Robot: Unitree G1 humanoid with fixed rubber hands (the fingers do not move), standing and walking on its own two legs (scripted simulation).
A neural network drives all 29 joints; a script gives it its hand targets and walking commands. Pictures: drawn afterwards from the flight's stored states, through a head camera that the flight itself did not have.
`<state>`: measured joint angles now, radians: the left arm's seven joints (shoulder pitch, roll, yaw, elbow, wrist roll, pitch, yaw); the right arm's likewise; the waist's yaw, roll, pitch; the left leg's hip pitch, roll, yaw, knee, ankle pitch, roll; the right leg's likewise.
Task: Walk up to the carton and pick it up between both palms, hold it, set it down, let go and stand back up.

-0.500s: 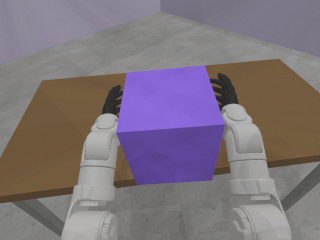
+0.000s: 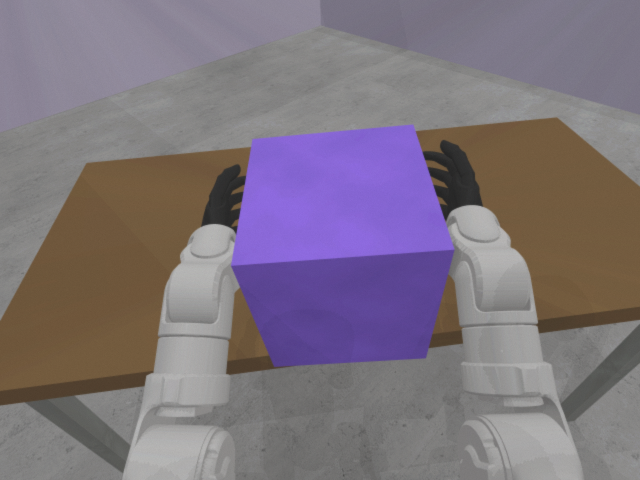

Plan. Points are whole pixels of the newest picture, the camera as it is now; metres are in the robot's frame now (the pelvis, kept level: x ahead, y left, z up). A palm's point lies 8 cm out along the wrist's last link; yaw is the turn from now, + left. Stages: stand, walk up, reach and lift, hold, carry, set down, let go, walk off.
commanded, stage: hold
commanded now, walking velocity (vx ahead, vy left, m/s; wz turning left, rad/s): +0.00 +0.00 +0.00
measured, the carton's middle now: (340, 250) +0.34 +0.00 +0.14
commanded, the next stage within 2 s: set down in 0.32 s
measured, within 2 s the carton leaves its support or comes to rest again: neither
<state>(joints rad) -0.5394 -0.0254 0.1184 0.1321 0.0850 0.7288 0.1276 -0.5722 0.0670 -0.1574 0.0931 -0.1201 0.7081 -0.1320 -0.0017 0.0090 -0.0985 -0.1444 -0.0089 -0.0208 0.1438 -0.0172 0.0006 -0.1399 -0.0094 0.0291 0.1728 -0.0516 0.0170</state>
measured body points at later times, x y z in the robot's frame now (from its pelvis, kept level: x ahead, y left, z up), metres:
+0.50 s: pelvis +0.01 +0.00 +0.00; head -0.02 +0.00 +0.45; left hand +0.36 +0.14 +0.16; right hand +0.36 -0.14 +0.18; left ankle +0.04 +0.12 -0.75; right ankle +0.02 -0.13 -0.75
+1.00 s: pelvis +0.01 +0.00 +0.00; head +0.00 +0.00 +0.45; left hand +0.40 +0.12 +0.15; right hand +0.40 -0.16 +0.17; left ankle +0.03 +0.12 -0.75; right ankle +0.02 -0.13 -0.75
